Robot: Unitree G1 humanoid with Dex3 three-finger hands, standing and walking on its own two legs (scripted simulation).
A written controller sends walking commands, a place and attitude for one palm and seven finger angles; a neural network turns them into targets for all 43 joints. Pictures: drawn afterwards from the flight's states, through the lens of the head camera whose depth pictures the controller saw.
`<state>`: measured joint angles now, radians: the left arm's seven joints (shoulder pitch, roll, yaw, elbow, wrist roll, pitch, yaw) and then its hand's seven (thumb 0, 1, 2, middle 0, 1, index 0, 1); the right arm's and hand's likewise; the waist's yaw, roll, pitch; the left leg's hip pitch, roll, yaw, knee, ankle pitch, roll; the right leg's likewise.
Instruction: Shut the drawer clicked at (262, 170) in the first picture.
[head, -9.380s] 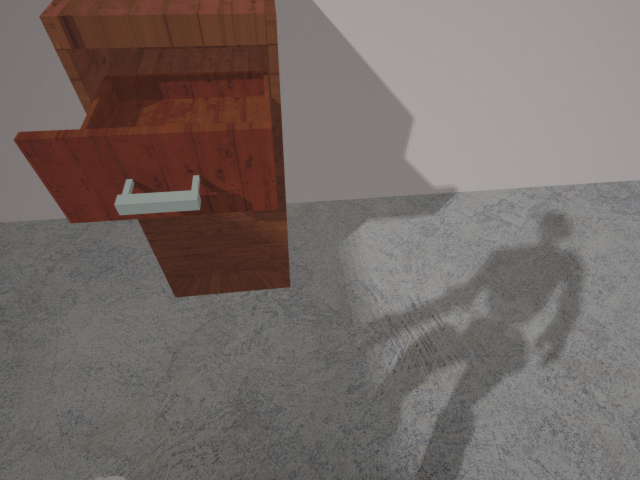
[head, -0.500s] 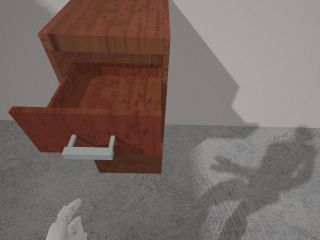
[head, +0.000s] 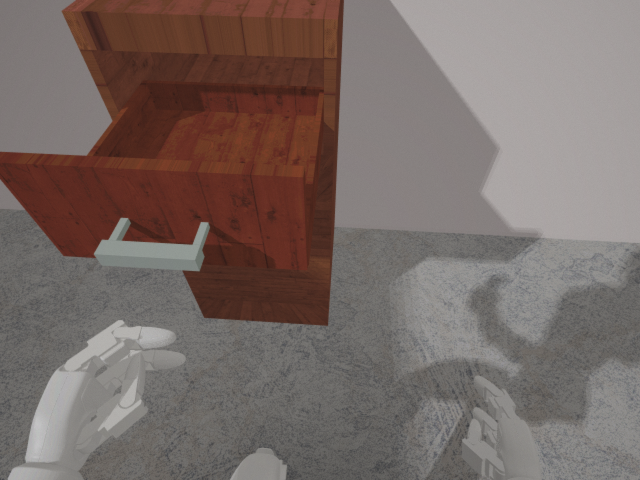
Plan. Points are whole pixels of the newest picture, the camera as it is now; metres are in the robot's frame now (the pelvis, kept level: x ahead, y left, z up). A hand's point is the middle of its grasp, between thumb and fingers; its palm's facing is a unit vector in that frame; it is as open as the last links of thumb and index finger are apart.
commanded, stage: raise the hand and make a fist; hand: left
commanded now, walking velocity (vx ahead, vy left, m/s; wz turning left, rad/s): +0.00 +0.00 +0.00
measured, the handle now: (156, 241) +0.37 +0.25 +0.10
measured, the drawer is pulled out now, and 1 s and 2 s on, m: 0.29 0.29 0.29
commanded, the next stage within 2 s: bring the fist close to the handle in 1.26 s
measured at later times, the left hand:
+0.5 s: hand (116, 371) +0.19 +0.21 +0.13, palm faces +0.03 -1.00 -0.07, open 3.1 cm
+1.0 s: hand (91, 344) +0.19 +0.21 +0.19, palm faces +0.04 -0.99 -0.10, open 3.3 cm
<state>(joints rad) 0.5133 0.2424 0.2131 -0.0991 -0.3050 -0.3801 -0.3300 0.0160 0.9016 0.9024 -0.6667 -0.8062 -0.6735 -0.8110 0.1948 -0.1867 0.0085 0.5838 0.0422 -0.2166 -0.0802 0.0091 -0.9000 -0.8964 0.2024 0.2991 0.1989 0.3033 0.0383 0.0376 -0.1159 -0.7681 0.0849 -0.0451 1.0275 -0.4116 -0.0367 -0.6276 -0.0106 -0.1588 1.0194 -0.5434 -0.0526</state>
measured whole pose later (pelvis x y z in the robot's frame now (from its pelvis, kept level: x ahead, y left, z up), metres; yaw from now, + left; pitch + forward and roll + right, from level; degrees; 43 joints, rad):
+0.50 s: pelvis +0.02 +0.03 +0.03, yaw -1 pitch +4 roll -1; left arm 0.63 0.22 0.14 -0.35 -0.26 -0.25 -0.21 0.02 0.90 0.90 -1.17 -1.35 -1.17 -1.35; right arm 0.22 -0.22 0.00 0.56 0.05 -0.30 -0.06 0.01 -0.90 -0.90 0.20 0.30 0.20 0.30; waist 0.04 0.03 -0.09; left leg -0.54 0.05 0.02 0.83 -0.36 -0.01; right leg -0.42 -0.04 -0.11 0.81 -0.46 0.00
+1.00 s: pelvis +0.02 +0.03 +0.05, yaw -1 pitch +0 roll -1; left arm 0.59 0.25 0.19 -0.50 -0.29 0.01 -0.20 0.01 0.90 0.90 -1.40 -1.59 -1.40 -1.60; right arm 0.25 -0.22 0.06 0.58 0.07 -0.32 -0.07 0.01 -0.90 -0.90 0.20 0.30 0.20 0.30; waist 0.06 0.06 -0.09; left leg -0.38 0.05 0.02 0.71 -0.32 -0.01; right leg -0.26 -0.03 -0.11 0.67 -0.41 0.00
